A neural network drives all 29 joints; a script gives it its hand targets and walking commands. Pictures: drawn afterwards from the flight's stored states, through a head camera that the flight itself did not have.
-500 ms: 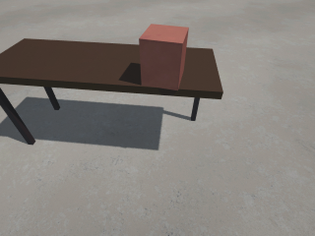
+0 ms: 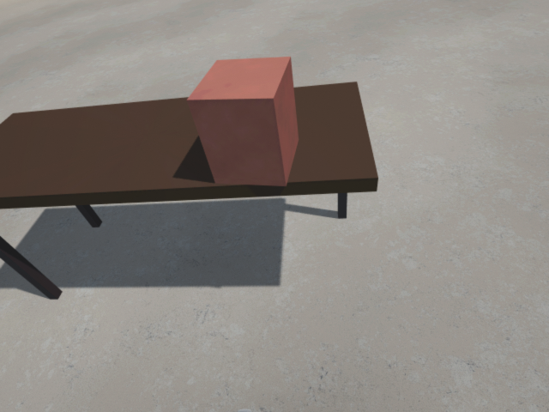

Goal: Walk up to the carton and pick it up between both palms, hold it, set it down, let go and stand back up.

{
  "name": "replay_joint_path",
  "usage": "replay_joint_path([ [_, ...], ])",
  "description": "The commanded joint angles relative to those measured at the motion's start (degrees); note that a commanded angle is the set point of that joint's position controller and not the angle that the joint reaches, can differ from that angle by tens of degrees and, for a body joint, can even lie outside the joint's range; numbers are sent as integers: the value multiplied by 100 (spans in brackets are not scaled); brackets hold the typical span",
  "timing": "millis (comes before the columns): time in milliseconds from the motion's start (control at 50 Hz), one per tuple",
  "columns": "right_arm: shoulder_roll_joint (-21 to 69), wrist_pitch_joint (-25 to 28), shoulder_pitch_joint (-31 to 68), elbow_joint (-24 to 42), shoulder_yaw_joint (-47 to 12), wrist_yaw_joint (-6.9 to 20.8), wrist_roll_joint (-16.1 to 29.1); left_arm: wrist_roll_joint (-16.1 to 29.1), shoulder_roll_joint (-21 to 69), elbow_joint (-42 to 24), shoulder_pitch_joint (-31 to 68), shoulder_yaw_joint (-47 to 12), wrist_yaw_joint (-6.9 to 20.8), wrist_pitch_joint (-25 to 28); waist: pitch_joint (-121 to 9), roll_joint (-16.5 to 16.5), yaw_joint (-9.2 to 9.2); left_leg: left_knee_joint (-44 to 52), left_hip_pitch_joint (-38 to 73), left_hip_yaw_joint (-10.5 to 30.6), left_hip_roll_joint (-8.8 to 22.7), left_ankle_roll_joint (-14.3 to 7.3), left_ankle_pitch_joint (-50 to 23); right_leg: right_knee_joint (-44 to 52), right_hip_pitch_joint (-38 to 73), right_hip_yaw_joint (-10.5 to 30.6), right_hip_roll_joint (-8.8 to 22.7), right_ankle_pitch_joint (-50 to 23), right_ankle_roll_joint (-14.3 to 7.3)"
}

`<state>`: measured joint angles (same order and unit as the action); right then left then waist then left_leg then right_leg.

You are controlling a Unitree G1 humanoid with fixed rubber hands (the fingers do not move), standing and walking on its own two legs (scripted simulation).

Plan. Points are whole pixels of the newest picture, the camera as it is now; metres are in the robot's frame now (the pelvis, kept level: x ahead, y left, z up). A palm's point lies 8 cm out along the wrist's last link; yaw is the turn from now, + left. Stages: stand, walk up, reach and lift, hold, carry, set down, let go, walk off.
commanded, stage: walk up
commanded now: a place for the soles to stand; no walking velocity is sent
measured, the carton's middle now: (251, 122) +0.82 +0.11 +0.01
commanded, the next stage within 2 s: none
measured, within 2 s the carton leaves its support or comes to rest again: neither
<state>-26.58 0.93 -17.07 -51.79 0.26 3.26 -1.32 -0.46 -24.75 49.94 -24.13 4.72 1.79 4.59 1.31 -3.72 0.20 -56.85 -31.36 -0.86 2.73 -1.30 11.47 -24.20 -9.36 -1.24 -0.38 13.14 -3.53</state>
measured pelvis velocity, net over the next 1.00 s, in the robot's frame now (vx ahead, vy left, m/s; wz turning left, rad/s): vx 0.25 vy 0.05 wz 0.00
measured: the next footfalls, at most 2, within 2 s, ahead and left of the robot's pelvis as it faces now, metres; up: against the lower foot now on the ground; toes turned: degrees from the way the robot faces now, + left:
left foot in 0.28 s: +0.23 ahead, +0.18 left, +0.00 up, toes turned +2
right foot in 0.80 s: +0.32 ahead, -0.05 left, +0.00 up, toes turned -2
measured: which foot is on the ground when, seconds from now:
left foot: up 0.00-0.26, down 0.28-0.82, up 0.84-1.00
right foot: down 0.00-0.32, up 0.34-0.78, down 0.80-1.00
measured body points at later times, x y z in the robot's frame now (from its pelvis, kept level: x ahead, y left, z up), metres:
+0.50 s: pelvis +0.13 +0.09 +0.00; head +0.12 +0.10 +0.45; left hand +0.17 +0.42 -0.11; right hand +0.22 -0.23 -0.10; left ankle +0.19 +0.17 -0.75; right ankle +0.11 -0.08 -0.68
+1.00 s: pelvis +0.25 +0.05 -0.01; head +0.27 +0.01 +0.44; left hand +0.25 +0.39 -0.08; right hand +0.33 -0.26 -0.15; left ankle +0.27 +0.19 -0.69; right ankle +0.28 -0.05 -0.75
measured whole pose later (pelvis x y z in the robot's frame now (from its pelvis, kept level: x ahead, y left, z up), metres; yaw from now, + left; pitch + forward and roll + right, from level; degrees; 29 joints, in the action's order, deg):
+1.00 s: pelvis +0.25 +0.05 -0.01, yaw +0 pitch -1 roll +2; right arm -26.1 0.7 -13.2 -51.3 0.3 3.7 -1.4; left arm -0.5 -24.4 49.8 -24.9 3.3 0.7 5.0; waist 3.1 -3.6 0.2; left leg -53.3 -26.2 -1.4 0.6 -3.0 22.7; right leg -28.9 -14.9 -1.1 1.9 13.0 -1.8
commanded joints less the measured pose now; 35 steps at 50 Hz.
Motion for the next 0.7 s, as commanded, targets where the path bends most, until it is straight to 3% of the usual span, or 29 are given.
replay_joint_path([
  [0,-773,-11,617,588,462,80,18,58,-1307,-388,-358,337,-170,184,416,846,219,454,-936,245,220,148,-368,1267,1015,1376,1260,-171,-83],
  [100,-583,131,1112,866,376,81,-64,72,-1295,-406,-517,356,-168,119,148,835,452,1716,-807,115,195,62,164,492,1714,1142,1363,-1926,-530],
  [140,-512,200,1053,878,361,73,-65,66,-1310,-481,-388,341,-159,88,-92,936,426,2277,-253,13,76,7,162,59,1640,978,1347,-2584,-598],
  [180,-556,274,713,725,388,61,-51,57,-1336,-587,-15,322,-146,53,-283,981,232,2891,573,-124,-27,-53,-8,-259,1282,778,1289,-2511,-540],
  [200,-548,301,414,582,413,40,-53,64,-1343,-609,152,308,-132,42,-426,931,48,3275,1171,-245,-125,-102,-342,-531,1007,612,1210,-2355,-469],
  [220,-710,338,-31,424,498,-5,-82,70,-1230,-637,179,255,-118,41,-751,594,-174,3639,2073,-249,-188,-200,-591,-1247,711,405,993,-2263,-337],
  [240,-1021,380,-462,276,614,-59,-135,91,-943,-646,-46,129,-100,52,-1114,78,-311,3611,3051,119,136,-394,-390,-2121,37,212,679,-1611,-198],
  [260,-1384,391,-643,308,736,-108,-172,125,-643,-687,-317,-11,-99,81,-1393,-694,-339,3479,3979,1486,1168,-765,399,-2849,-1124,101,357,-130,-70],
  [280,-1659,377,-460,463,774,-146,-114,99,-591,-704,-357,-35,-98,63,-977,-1100,-281,3936,4054,3196,1983,-1122,1497,-3485,-2434,91,-292,1950,93],
  [300,-1599,347,-147,511,736,-121,27,-2,-1217,-629,-170,103,-123,-36,-402,-569,-320,4578,2979,3422,2095,-1392,3424,-3840,-2522,399,0,1893,59],
  [320,-1542,294,211,526,732,-88,78,-38,-1431,-498,-83,164,-78,-101,427,-516,-146,4901,1764,3073,1973,-1306,3904,-3965,-2349,429,171,1742,86],
  [360,-1339,301,473,521,633,-99,67,10,-1215,-331,-118,147,27,-131,1279,-572,49,5112,700,2074,1246,-845,3341,-3601,-1905,587,295,1061,109],
  [380,-1194,319,474,530,604,-95,63,10,-1170,-276,-243,180,65,-123,1308,-595,61,5127,589,1716,969,-653,2823,-3426,-1675,479,303,653,163],
  [400,-1163,351,394,539,602,-84,65,27,-1131,-229,-324,210,84,-113,1164,-593,37,5052,706,1456,849,-602,2364,-3317,-1564,414,276,429,214],
  [460,-1088,347,117,583,605,-53,105,9,-989,-221,-210,174,74,-106,502,-519,-153,4714,1831,1152,708,-643,1503,-2896,-1742,334,216,111,342],
  [540,-1237,235,250,669,649,-10,94,-2,-1068,-322,69,169,36,-128,550,-678,-244,4738,2113,1186,882,-920,2114,-2240,-2012,88,289,312,443],
  [580,-1248,199,217,687,640,-1,96,-9,-1058,-365,242,142,6,-89,573,-674,-297,4630,2314,1296,1059,-1158,2007,-1835,-2079,56,356,502,410],
  [620,-1253,173,131,689,638,10,90,-14,-1040,-380,373,120,-1,-24,433,-541,-381,4396,2552,1248,1099,-1243,1697,-1394,-1937,50,386,538,390],
  [680,-1174,128,332,718,585,16,91,3,-959,-286,168,90,-23,102,113,-386,-231,3816,2614,940,953,-1156,1142,-539,-1298,-123,256,138,314],
])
